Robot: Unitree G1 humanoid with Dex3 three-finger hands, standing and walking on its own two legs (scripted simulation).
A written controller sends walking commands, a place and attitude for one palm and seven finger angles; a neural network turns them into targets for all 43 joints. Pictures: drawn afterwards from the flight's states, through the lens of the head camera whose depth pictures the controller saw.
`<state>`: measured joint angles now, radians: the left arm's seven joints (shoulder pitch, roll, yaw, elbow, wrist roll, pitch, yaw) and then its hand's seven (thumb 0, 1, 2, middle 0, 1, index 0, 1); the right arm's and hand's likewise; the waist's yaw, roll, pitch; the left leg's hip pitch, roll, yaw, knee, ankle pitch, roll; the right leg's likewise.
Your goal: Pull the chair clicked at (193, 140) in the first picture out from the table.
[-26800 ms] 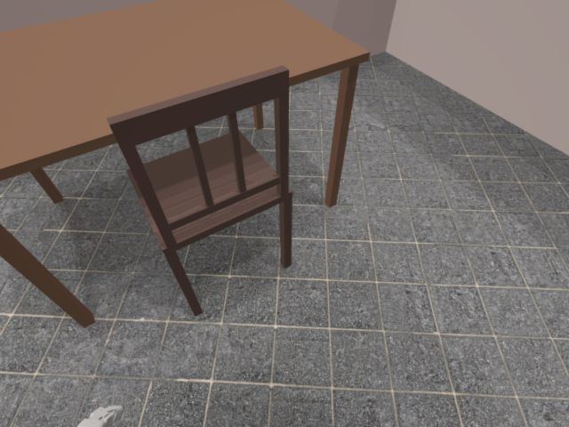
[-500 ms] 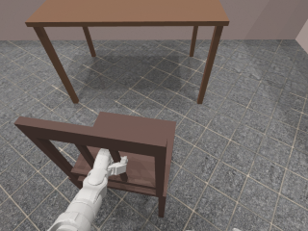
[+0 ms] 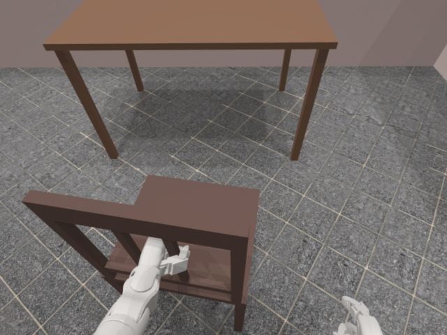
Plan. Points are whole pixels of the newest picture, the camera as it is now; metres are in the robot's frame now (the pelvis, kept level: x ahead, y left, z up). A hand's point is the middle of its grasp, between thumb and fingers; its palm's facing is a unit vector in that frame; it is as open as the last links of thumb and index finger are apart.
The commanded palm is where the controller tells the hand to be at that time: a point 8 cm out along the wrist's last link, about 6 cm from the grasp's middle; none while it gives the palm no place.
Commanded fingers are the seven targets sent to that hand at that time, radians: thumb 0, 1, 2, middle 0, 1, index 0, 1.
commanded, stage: stop walking, hand still on the chair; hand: left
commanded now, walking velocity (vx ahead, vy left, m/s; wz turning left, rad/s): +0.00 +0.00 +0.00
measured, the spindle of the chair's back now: (134, 252) +0.30 +0.22 -0.11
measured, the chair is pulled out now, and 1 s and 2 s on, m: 0.71 0.71 0.71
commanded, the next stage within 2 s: open the thumb and straighten the fingers in 0.10 s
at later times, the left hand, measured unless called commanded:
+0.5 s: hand (173, 256) +0.28 +0.12 -0.07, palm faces -0.06 -0.99 -0.14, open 9.5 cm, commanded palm +0.26 +0.17 -0.05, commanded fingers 0.00 -0.55 0.20 -0.35 -1.01 -0.35 -1.01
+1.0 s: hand (168, 259) +0.27 +0.13 -0.07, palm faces -0.04 -0.99 -0.14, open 17.2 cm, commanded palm +0.26 +0.18 -0.05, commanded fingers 0.00 -0.55 0.20 0.00 0.00 0.00 0.00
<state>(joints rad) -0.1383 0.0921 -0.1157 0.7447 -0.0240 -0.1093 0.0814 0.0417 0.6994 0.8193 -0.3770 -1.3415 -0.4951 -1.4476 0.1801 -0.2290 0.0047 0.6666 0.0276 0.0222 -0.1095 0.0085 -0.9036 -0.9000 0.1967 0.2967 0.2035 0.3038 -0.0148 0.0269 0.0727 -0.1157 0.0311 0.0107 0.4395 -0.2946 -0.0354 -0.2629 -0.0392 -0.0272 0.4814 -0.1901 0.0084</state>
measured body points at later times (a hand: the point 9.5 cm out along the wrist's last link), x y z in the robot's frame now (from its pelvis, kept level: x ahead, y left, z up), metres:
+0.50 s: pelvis +0.00 +0.00 -0.02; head +0.05 -0.01 +0.43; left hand +0.28 +0.18 -0.05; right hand +0.12 -0.26 -0.13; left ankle -0.04 +0.14 -0.74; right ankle +0.04 -0.12 -0.74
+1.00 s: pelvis +0.02 +0.01 -0.04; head +0.07 -0.01 +0.41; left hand +0.27 +0.19 -0.06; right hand +0.18 -0.24 -0.14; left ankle -0.04 +0.14 -0.74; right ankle +0.04 -0.12 -0.74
